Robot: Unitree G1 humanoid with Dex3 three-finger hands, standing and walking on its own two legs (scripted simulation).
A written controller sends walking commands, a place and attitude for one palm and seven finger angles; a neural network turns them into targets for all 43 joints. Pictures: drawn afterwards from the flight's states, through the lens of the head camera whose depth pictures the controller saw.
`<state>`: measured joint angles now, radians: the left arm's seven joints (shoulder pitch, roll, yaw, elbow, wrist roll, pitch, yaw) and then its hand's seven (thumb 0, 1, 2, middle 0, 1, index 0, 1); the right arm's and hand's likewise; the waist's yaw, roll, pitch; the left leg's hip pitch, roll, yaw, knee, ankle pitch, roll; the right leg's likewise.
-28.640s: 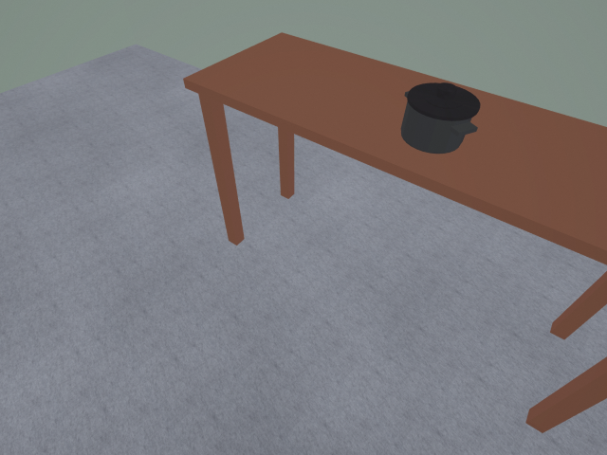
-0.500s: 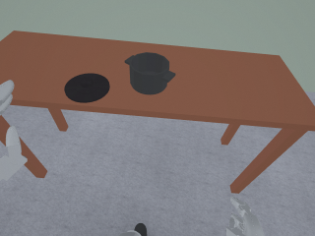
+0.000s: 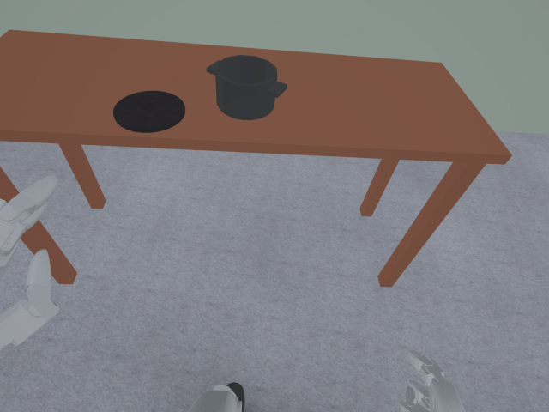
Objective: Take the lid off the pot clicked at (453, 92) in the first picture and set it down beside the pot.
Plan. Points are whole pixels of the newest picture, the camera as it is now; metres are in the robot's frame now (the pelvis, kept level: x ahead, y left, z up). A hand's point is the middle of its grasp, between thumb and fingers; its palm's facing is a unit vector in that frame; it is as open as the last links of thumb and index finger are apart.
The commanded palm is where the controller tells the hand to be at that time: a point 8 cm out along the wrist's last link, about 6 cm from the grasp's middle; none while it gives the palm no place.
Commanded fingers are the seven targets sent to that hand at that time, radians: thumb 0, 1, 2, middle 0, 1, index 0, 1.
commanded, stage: stop stepping back and stand still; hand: left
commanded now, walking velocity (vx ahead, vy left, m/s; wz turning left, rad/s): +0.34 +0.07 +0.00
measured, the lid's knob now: (148, 101) +0.73 +0.32 +0.03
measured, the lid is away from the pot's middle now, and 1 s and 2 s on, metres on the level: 0.24 0.24 0.24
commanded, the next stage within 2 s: let the arm hang, fingers relaxed in 1.90 s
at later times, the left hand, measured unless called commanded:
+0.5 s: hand out of the picture +0.06 +0.23 +0.21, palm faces +0.37 -0.78 -0.50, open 7.4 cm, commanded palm +0.02 +0.29 +0.21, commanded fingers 0.00 0.90 0.90 -0.20 -0.30 -0.20 -0.30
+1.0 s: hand out of the picture -0.03 +0.20 -0.18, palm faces +0.21 -0.97 -0.15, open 6.8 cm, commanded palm none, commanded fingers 0.00 0.90 0.90 -0.20 -0.30 -0.20 -0.30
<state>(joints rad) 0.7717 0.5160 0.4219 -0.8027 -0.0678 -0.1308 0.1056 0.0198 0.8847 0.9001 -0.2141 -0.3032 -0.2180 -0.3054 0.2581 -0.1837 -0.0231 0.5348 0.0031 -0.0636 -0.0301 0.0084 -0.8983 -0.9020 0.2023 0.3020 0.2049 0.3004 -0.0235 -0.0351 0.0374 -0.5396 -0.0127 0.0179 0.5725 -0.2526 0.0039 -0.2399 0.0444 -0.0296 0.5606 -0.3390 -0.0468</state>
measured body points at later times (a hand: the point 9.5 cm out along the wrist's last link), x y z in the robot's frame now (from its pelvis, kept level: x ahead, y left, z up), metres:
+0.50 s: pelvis -0.09 +0.00 +0.00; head -0.10 +0.01 +0.45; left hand +0.03 +0.27 +0.23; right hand +0.06 -0.22 -0.09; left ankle -0.09 +0.14 -0.67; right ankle -0.04 -0.09 -0.73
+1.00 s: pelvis -0.08 +0.02 -0.01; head -0.05 +0.05 +0.44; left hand -0.04 +0.26 -0.16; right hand +0.00 -0.23 -0.14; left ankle -0.06 +0.12 -0.73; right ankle -0.03 -0.11 -0.72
